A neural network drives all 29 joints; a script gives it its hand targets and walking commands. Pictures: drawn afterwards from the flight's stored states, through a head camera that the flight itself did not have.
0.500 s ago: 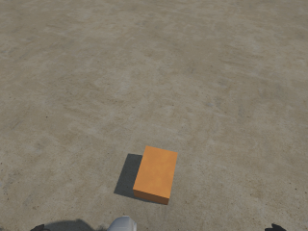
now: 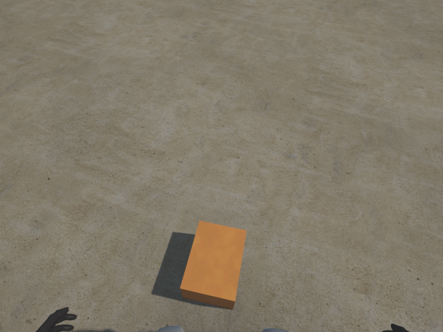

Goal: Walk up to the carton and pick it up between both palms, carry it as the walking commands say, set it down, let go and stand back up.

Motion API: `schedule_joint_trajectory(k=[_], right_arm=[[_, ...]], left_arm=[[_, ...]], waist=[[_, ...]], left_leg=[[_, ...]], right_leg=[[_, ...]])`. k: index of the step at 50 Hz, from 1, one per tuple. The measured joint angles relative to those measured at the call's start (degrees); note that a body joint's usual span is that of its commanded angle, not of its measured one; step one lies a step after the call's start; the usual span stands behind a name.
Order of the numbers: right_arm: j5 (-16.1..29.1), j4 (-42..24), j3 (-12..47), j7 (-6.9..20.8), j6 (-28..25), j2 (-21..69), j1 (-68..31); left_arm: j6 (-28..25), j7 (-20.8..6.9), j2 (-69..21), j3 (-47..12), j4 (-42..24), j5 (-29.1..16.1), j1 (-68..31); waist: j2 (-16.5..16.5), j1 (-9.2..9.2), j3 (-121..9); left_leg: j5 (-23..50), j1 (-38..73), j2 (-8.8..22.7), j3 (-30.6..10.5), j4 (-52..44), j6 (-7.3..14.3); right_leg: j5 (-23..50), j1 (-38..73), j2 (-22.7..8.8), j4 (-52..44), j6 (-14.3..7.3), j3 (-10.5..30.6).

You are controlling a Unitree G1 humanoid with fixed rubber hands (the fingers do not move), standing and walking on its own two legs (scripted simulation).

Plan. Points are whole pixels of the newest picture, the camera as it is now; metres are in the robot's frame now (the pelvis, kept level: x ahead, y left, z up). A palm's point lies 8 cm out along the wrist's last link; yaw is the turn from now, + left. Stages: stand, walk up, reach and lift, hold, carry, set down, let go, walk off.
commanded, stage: walk up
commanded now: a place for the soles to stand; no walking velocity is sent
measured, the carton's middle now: (215, 263) +0.46 +0.03 -0.68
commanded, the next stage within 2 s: none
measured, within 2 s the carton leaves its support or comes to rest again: neither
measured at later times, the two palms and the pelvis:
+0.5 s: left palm (44, 327) +0.14 +0.32 -0.07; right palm out of the picture +0.09 -0.33 -0.07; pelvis +0.01 +0.00 +0.00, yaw +0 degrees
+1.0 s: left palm out of the picture +0.04 +0.49 -0.08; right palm out of the picture +0.02 -0.20 -0.07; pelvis -0.04 +0.13 +0.00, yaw -5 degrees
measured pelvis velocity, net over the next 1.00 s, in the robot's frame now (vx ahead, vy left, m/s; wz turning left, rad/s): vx -0.04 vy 0.13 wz -0.09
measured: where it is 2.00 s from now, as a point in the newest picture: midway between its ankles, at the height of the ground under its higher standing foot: outside the picture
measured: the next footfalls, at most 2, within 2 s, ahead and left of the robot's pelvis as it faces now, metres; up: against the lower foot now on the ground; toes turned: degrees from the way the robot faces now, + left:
left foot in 0.80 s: +0.07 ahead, +0.20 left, +0.00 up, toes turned -8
right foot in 1.20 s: +0.01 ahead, -0.01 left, +0.01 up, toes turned -11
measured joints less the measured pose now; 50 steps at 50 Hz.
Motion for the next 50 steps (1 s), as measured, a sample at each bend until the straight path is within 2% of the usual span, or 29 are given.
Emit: schedule_joint_trajectory(k=[4,24,26,30,32,36,38,40,42,45,50], right_arm=[[0.0,0.0,0.1,0.0,-0.1,0.0,0.0],[0.0,0.0,0.1,0.0,-0.1,0.0,0.0],[0.0,0.1,-0.2,0.4,0.9,-0.1,-0.4],[0.0,0.1,-1.3,1.8,5.1,0.0,-2.7],[0.0,0.0,-2.1,2.3,6.1,-0.1,-3.3],[0.0,0.0,-2.7,3.2,7.1,-0.1,-4.2],[0.0,0.0,-2.7,3.7,7.1,-0.1,-4.2],[0.0,0.0,-3.3,3.8,6.8,-0.2,-4.2],[0.0,0.0,-3.1,3.8,6.8,0.5,-4.2],[0.0,0.0,-3.0,3.7,6.8,0.6,-4.2],[0.0,0.0,-2.9,3.4,5.9,0.6,-4.2]], left_arm=[[0.0,0.0,0.0,0.0,0.0,0.0,-2.2],[0.0,0.0,0.0,0.0,0.0,0.0,-4.7],[-0.5,1.0,0.0,0.0,0.0,0.0,-4.1],[-1.8,5.0,1.3,0.0,0.1,0.0,1.5],[-1.8,6.4,1.6,0.0,0.1,0.0,4.1],[-1.8,7.2,2.0,0.0,0.0,0.0,7.3],[-1.8,7.2,2.8,0.0,0.0,0.0,7.7],[-1.6,7.3,3.6,0.0,0.1,0.0,7.7],[-0.6,7.6,3.4,0.0,0.9,0.0,7.4],[-0.3,7.6,3.4,0.0,1.0,0.0,7.5],[-0.3,6.1,3.4,-0.1,1.0,0.0,7.8]], waist=[[-0.1,-0.02,-0.2],[-0.2,-0.18,-0.2],[0.0,-0.23,-0.2],[0.7,-0.25,-0.1],[1.7,0.18,-0.1],[3.9,1.33,0.0],[4.5,1.62,-0.1],[4.5,1.58,0.2],[3.7,1.49,0.9],[3.8,-0.54,0.8],[3.2,-1.12,0.8]], left_leg=[[-1.3,0.1,0.0,0.0,0.0,-0.7],[-1.7,0.1,0.0,0.0,0.0,-0.8],[-2.0,-0.3,0.0,0.0,1.2,-0.8],[-6.0,-5.7,0.0,-1.2,15.0,-0.8],[-6.1,-7.6,0.1,-2.3,18.3,-0.8],[-6.5,-8.1,0.1,-2.6,18.4,-0.8],[-6.6,-6.4,0.0,-2.7,15.0,-0.8],[-7.0,-3.2,-0.1,-2.7,8.9,-0.2],[-6.0,-3.0,-0.5,-1.0,10.4,0.3],[-4.3,-2.7,-0.5,-0.5,8.8,2.1],[-4.0,-3.2,-0.6,1.8,5.4,3.0]], right_leg=[[-0.4,0.0,0.0,0.1,0.0,0.0],[-0.8,0.0,0.0,0.1,0.0,0.0],[-0.7,0.0,-0.1,0.1,0.3,0.0],[-0.3,0.1,-0.6,0.1,0.5,0.9],[0.0,0.0,-1.1,0.1,0.5,1.5],[0.7,0.0,-2.2,0.1,0.5,2.8],[0.7,-0.2,-2.8,0.5,0.5,3.1],[-1.9,-2.1,-3.2,4.9,0.1,4.2],[-7.5,-4.9,-2.5,13.5,0.0,5.4],[-8.9,-7.1,-0.8,22.9,0.1,2.7],[-9.0,-7.1,0.9,23.8,0.1,-0.4]])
